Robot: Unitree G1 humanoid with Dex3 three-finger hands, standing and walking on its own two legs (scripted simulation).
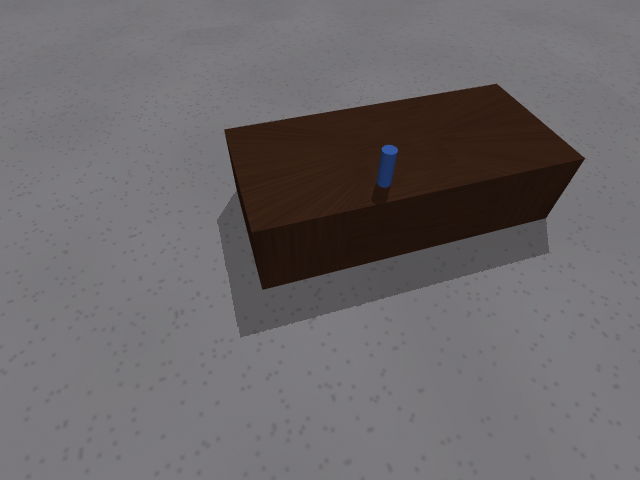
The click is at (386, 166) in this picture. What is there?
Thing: slim round
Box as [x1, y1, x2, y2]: [377, 145, 397, 187]
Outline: 392,145 383,146 381,151 377,184 382,187 389,186 391,182 397,152 396,147
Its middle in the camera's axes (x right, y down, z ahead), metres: +0.23 -0.24 +1.33
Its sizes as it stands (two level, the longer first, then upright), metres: 0.053 0.053 0.143
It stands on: a support 0.33 m high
